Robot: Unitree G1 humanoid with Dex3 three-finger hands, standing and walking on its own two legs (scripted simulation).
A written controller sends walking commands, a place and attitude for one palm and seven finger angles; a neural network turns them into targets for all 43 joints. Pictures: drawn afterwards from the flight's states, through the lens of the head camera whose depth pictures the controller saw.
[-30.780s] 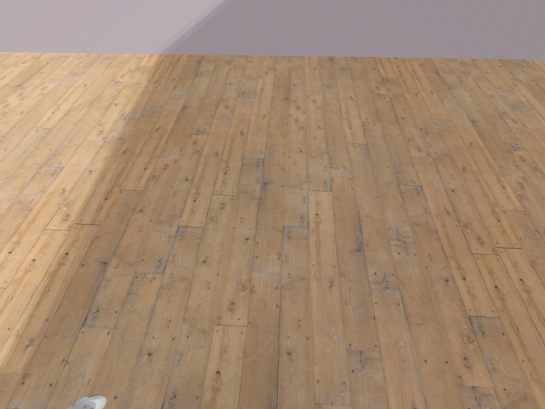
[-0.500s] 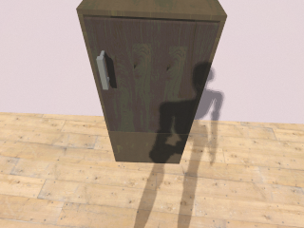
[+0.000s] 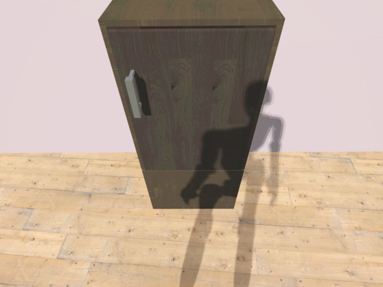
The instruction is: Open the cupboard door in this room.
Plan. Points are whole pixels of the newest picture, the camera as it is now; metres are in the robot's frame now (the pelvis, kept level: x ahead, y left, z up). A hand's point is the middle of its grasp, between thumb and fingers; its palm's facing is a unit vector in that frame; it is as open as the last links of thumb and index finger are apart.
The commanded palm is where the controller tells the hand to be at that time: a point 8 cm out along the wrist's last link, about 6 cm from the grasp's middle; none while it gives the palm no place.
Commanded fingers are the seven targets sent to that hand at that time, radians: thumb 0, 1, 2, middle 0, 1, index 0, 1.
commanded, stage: look again from close up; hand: left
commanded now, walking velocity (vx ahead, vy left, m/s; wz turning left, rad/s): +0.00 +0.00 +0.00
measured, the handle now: (135, 94) +0.61 +0.20 +0.07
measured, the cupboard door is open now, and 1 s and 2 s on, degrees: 0 0 0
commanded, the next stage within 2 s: shuffle to correct the standing spot in 0.06 s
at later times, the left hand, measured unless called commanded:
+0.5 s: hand out of the picture +0.02 +0.16 -0.19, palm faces +0.02 -0.99 -0.17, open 7.4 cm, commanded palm none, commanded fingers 0.00 0.90 0.90 -0.20 -0.30 -0.20 -0.30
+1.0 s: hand out of the picture +0.11 +0.16 -0.18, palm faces +0.05 -0.97 -0.25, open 7.4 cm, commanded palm none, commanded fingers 0.00 0.90 0.90 -0.20 -0.30 -0.20 -0.30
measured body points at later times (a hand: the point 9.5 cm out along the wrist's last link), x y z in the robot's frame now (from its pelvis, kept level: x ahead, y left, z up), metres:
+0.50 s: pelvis +0.05 -0.01 -0.01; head +0.07 +0.00 +0.43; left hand +0.02 +0.21 -0.18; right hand +0.04 -0.23 -0.17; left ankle +0.00 +0.12 -0.74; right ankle -0.01 -0.12 -0.73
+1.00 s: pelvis +0.08 -0.03 -0.01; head +0.11 -0.03 +0.44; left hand +0.11 +0.21 -0.16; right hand +0.16 -0.26 -0.16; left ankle +0.09 +0.10 -0.74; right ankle +0.04 -0.11 -0.74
